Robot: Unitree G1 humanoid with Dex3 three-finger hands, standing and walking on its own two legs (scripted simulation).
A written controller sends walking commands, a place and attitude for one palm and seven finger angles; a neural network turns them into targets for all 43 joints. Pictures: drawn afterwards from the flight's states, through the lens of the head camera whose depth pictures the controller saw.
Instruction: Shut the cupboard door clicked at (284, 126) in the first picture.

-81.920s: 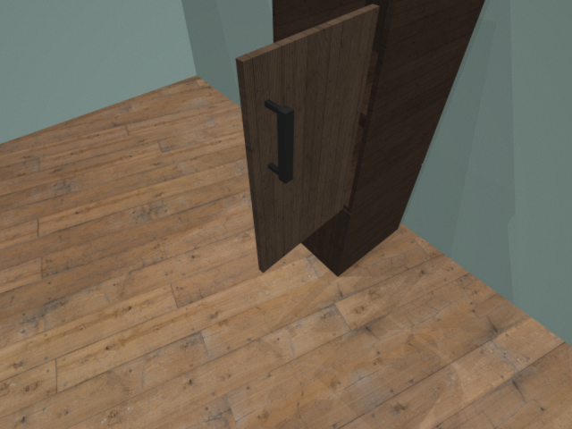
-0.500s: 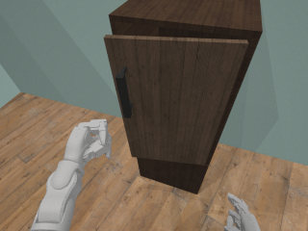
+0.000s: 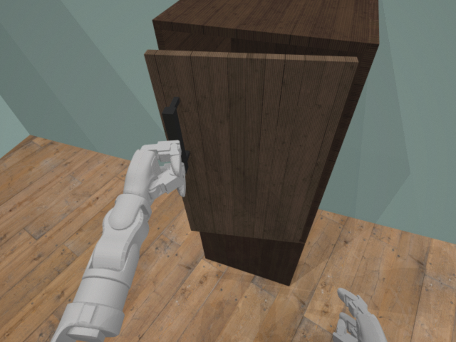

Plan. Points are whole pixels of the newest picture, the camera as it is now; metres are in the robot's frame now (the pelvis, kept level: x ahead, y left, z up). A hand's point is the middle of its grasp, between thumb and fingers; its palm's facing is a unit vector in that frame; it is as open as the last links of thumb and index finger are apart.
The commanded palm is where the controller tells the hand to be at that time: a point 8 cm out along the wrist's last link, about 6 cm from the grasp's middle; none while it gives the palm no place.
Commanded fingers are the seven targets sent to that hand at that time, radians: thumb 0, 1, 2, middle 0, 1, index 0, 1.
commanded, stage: bring the fist close to the handle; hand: left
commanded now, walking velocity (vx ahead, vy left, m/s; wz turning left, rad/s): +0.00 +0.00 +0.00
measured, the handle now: (179, 136) +0.48 +0.12 +0.11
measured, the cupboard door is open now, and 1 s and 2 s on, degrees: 11 8 0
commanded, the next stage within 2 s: push the door shut along its arc in 0.44 s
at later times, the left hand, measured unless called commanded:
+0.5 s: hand (189, 176) +0.37 +0.09 +0.11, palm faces -0.13 -0.99 -0.02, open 3.1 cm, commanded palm +0.35 +0.15 +0.11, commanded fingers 0.00 0.90 0.90 -1.30 -1.50 -1.30 -1.50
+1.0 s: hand (192, 154) +0.42 +0.09 +0.12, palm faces -0.22 -0.97 -0.03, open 3.1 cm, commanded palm +0.41 +0.14 +0.11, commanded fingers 0.00 0.90 0.90 -1.30 -1.50 -1.30 -1.50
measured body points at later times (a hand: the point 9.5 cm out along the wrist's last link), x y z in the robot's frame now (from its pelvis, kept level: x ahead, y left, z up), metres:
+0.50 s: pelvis -0.01 +0.01 +0.00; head +0.01 -0.02 +0.45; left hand +0.37 +0.14 +0.12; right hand +0.11 -0.24 -0.11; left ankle -0.03 +0.13 -0.72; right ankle +0.04 -0.09 -0.72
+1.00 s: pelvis -0.01 +0.01 +0.00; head +0.03 +0.00 +0.45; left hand +0.42 +0.14 +0.12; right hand +0.09 -0.24 -0.12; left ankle -0.03 +0.13 -0.72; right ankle +0.04 -0.09 -0.72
